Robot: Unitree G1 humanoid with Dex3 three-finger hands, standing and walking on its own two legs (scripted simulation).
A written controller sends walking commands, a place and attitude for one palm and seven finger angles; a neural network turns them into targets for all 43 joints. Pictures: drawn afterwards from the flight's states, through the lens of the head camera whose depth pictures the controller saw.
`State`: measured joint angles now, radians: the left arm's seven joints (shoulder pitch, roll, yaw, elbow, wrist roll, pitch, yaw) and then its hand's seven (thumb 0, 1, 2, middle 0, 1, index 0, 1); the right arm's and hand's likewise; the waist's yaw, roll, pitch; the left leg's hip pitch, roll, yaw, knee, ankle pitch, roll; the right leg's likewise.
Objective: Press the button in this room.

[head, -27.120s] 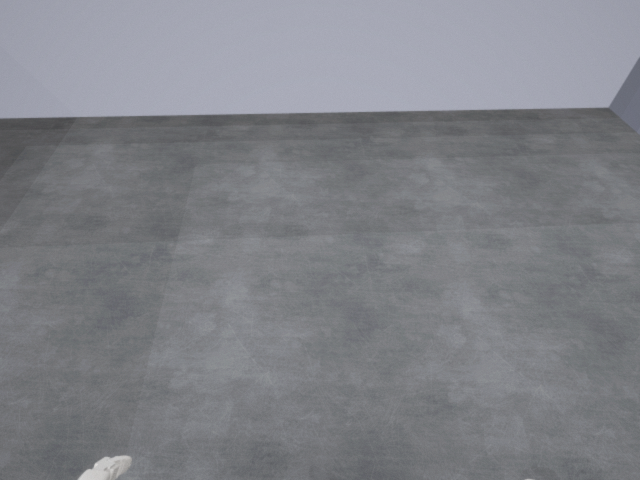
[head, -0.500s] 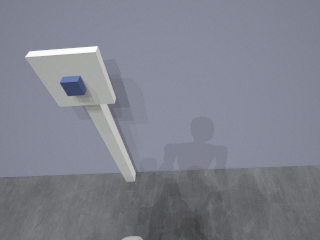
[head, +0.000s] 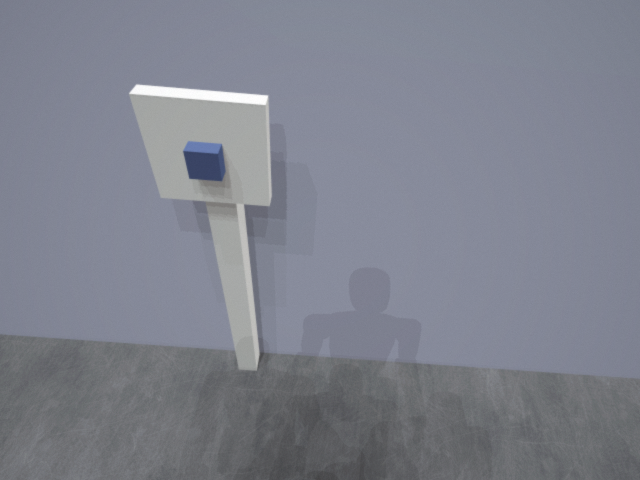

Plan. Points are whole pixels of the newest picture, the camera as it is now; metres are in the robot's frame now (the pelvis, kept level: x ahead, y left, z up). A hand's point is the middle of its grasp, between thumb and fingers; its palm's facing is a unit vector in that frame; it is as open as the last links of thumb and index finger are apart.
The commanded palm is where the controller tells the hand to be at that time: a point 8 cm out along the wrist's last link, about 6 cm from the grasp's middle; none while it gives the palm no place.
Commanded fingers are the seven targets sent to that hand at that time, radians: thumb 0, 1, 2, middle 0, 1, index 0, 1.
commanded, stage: come to a stop and stand still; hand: left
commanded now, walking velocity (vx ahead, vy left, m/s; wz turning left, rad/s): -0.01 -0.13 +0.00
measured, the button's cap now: (205, 160) +0.56 +0.24 +0.09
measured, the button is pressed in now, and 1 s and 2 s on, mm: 0 0 0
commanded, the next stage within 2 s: look again from close up in 0.48 s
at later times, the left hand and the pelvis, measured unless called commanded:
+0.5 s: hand out of the picture +0.07 +0.15 -0.18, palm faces +0.04 -0.98 -0.22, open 7.2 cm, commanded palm none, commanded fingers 0.00 0.90 0.90 -0.20 -0.30 -0.20 -0.30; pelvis +0.03 -0.03 +0.00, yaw +1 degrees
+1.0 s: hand out of the picture +0.05 +0.25 -0.17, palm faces +0.05 -0.96 -0.28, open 7.4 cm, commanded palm none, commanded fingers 0.00 0.90 0.90 -0.20 -0.30 -0.20 -0.30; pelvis -0.01 +0.02 -0.01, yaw +1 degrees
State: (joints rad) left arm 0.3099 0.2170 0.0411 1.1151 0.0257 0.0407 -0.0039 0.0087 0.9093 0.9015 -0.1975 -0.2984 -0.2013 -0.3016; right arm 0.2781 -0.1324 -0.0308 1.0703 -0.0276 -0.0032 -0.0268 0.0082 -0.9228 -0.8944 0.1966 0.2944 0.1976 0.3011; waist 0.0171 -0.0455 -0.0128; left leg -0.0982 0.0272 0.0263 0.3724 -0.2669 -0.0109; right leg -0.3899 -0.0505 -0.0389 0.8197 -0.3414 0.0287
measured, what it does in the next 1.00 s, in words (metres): steps on the spot: right foot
